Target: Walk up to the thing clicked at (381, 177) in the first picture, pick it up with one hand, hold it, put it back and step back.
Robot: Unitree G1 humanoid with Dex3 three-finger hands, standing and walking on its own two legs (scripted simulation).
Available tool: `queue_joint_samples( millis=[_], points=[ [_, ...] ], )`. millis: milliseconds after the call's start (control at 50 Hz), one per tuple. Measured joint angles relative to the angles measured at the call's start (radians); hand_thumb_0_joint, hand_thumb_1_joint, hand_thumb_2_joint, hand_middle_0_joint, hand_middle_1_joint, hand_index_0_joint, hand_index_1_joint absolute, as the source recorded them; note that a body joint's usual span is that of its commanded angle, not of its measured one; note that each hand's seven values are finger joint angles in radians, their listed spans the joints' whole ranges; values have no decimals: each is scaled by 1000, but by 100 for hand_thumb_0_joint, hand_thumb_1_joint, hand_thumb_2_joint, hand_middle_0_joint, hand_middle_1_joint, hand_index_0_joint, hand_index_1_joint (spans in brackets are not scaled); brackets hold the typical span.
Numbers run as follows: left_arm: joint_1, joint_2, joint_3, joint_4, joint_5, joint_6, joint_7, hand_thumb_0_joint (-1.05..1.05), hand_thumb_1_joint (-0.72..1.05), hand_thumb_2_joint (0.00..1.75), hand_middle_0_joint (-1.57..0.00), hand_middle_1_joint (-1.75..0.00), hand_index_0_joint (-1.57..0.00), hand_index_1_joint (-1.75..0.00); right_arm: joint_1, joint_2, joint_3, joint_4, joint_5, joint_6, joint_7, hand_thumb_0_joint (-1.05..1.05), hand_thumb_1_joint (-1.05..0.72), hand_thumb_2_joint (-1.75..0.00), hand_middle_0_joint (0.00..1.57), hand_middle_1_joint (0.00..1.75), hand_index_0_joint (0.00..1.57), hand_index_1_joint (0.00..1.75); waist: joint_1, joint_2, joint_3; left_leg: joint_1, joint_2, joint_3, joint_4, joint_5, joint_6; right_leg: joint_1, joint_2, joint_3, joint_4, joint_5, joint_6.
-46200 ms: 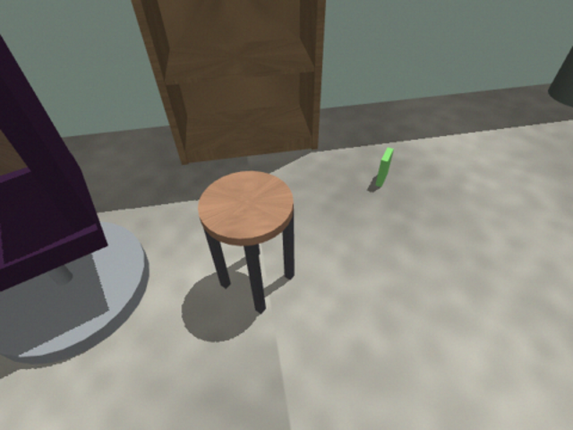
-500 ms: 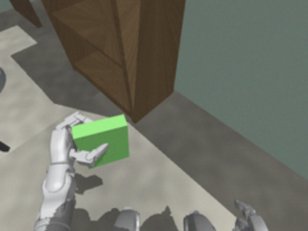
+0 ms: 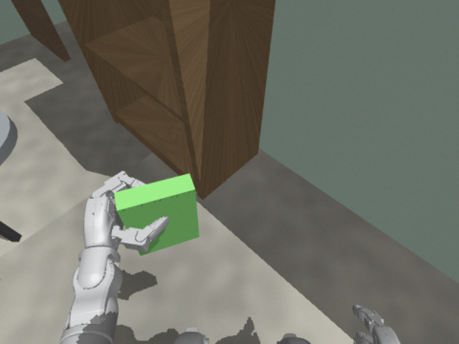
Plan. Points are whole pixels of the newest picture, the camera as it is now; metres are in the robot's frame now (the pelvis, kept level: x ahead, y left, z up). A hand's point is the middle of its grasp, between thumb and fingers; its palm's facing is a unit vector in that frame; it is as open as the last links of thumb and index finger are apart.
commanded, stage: lift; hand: left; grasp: from the side
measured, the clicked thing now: (162, 218) +0.34 +0.14 +0.02
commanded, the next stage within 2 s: hold in 0.02 s
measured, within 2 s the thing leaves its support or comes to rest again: neither
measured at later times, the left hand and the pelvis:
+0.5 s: hand (140, 204) +0.34 +0.17 +0.07, palm faces +0.11 -0.99 +0.01, open 8.2 cm; pelvis +0.01 +0.00 +0.01, yaw +0 degrees
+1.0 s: hand (141, 207) +0.33 +0.16 +0.08, palm faces +0.11 -0.99 +0.00, open 8.2 cm; pelvis +0.00 +0.00 +0.02, yaw +0 degrees
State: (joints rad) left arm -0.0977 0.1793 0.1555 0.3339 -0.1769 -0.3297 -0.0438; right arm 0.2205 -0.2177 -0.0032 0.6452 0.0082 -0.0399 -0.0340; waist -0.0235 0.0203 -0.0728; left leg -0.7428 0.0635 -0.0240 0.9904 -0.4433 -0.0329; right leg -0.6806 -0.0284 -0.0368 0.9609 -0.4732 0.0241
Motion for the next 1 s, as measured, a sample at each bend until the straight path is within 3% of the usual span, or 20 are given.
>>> queue_joint_samples(
  millis=[1000],
  points=[
    [-3,-14,-15,26,11,1,0,0,-30,105,-94,-121,-94,-118,-8,0,-4,4,-1,24,8,1,-93,-90,20,29,20,30,3,-4,42,172,-4,13,-144,60,-2,162,-2,6,-133,57,-2]
  ],
)
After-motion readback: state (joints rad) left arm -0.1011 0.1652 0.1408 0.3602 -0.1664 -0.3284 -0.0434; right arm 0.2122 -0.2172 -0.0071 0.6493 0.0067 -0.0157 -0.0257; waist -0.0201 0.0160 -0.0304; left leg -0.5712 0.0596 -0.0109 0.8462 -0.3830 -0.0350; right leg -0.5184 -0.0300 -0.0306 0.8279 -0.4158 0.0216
